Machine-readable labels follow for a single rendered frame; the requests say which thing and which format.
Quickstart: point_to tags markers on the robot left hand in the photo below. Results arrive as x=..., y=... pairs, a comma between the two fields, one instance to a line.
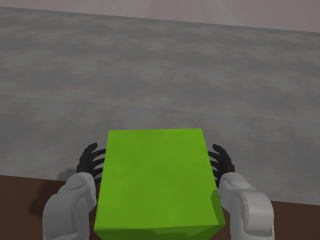
x=87, y=165

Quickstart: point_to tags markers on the carton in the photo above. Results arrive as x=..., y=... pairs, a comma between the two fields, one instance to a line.
x=157, y=184

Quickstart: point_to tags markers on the robot right hand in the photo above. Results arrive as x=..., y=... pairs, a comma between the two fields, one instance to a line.
x=224, y=164

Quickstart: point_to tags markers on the robot right forearm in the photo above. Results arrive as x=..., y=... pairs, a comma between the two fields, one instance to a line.
x=251, y=212

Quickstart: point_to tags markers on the robot left forearm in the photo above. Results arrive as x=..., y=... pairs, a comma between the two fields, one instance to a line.
x=66, y=214

